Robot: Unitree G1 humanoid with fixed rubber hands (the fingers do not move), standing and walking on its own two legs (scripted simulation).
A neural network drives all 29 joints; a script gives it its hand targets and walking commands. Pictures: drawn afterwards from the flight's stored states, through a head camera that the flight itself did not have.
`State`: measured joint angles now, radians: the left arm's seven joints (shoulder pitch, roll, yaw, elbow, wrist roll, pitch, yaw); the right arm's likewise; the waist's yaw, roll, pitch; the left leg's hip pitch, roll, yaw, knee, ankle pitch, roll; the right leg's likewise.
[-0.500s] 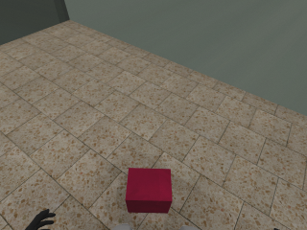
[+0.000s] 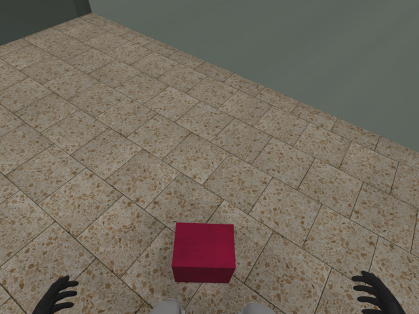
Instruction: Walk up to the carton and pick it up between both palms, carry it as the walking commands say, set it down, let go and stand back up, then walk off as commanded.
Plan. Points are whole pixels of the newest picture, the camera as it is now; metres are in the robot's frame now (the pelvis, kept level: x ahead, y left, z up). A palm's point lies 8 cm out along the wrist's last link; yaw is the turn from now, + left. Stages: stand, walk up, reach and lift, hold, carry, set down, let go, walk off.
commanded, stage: reach and lift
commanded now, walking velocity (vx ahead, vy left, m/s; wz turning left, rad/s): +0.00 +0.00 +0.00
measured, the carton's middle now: (203, 254) +0.44 +0.00 -0.61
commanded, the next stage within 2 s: none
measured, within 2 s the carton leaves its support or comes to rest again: neither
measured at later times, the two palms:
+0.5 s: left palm (89, 265) +0.25 +0.26 -0.11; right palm (347, 263) +0.25 -0.30 -0.09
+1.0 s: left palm (122, 217) +0.38 +0.23 -0.15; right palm (304, 221) +0.37 -0.25 -0.14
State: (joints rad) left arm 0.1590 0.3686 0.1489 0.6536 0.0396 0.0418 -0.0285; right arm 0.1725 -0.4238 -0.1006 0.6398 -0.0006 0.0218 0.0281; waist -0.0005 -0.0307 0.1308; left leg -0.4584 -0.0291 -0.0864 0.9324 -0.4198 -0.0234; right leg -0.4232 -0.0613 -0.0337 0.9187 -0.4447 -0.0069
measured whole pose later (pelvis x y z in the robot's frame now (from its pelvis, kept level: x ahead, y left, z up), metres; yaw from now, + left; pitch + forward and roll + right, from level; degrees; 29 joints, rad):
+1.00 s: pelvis -0.04 -0.01 -0.06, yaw -1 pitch +25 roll -1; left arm -0.69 0.33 0.19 0.64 -0.10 0.14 0.00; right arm -0.70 -0.37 -0.11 0.69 0.06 0.16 0.00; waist 0.00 -0.01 0.14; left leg -1.25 -0.03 -0.09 1.18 -0.38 -0.04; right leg -1.22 -0.05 -0.02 1.18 -0.40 0.03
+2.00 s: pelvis -0.06 -0.01 -0.23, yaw -3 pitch +45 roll -1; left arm -0.98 0.26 0.29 0.69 -0.06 0.12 0.06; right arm -1.05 -0.35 -0.17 0.79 0.08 0.15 0.00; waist 0.00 -0.01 0.01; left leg -2.05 -0.03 -0.09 1.76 -0.50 -0.06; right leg -2.03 -0.02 0.01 1.76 -0.51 0.03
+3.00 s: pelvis -0.07 -0.01 -0.35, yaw -4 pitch +37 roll +0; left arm -1.17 0.40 0.13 0.95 -0.24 0.02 0.09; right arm -1.28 -0.40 -0.02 1.01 0.20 0.05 -0.06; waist 0.01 -0.01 0.32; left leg -2.26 -0.03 -0.09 2.18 -0.56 -0.08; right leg -2.27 0.01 0.04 2.18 -0.56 0.03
